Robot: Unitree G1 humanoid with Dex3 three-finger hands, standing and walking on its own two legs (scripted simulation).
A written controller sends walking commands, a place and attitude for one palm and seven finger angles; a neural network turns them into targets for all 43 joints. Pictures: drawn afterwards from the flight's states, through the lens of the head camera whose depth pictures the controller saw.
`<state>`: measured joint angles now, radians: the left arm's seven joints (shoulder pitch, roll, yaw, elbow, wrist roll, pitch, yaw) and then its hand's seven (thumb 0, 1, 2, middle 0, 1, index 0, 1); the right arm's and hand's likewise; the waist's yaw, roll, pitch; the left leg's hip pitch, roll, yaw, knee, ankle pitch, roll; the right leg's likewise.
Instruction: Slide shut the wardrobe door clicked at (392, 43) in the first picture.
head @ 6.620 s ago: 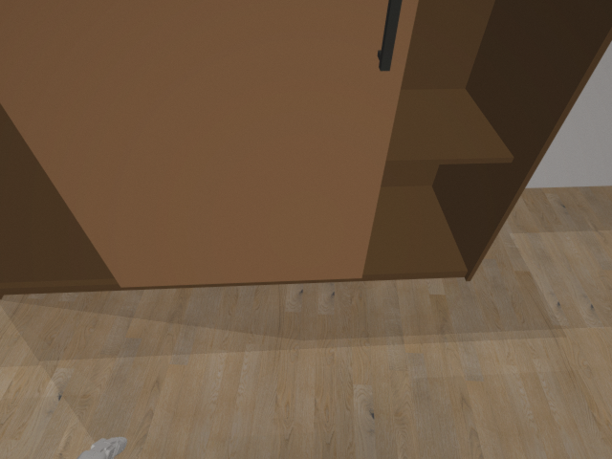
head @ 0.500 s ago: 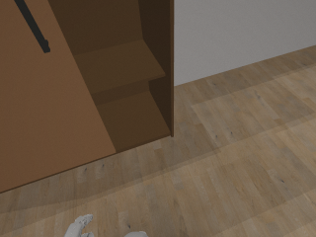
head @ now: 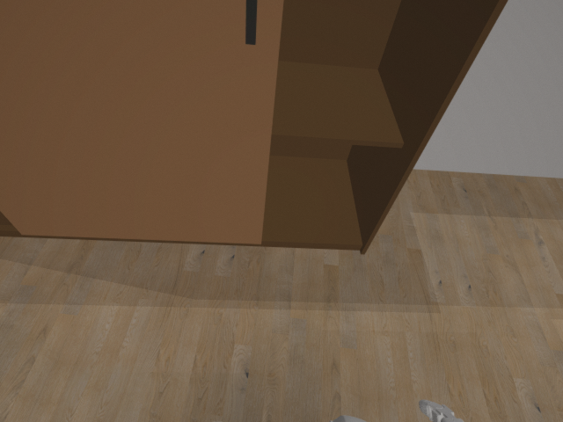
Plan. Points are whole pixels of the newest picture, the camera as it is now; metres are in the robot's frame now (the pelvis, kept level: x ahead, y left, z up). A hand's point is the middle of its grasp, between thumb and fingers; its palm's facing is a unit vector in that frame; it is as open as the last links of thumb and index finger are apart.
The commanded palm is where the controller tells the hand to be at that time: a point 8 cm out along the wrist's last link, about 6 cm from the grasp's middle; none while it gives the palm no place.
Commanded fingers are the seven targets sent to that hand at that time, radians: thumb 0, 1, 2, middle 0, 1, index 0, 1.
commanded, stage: turn to face it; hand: left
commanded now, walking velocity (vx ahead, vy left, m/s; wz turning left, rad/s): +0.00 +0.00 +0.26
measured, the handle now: out of the picture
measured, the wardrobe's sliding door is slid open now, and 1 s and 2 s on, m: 0.43 0.43 0.43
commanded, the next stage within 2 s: take the last steps up to it in 0.02 s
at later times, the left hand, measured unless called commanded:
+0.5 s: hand out of the picture +0.07 +0.16 -0.15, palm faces +0.06 -0.98 -0.21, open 7.4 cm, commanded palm none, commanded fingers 0.00 0.90 0.90 -0.20 -0.30 -0.20 -0.30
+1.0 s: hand out of the picture +0.00 +0.07 -0.15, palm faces +0.29 -0.95 -0.14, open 7.4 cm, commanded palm none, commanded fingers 0.00 0.90 0.90 -0.20 -0.30 -0.20 -0.30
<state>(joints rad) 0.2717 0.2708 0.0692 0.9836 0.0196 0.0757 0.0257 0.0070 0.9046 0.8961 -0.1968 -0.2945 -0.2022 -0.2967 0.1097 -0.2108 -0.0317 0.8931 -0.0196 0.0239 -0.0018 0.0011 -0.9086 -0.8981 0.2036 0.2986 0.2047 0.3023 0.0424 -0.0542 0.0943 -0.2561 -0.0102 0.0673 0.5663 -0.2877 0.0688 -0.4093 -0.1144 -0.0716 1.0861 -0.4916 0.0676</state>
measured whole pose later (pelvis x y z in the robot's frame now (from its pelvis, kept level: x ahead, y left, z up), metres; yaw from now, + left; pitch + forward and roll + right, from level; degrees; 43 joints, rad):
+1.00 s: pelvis +0.18 -0.02 -0.01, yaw +8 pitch +1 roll +1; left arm 0.57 0.04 0.01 1.20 0.03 -0.07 0.03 0.00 0.90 0.90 -0.20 -0.29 -0.20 -0.30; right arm 0.09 -0.16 -0.05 1.02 -0.03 -0.02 0.02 0.00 -0.91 -0.90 0.20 0.30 0.20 0.30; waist 0.07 0.01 0.07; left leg -0.50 0.03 0.13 0.67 -0.20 0.05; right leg 0.13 -0.01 -0.13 0.32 -0.45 -0.01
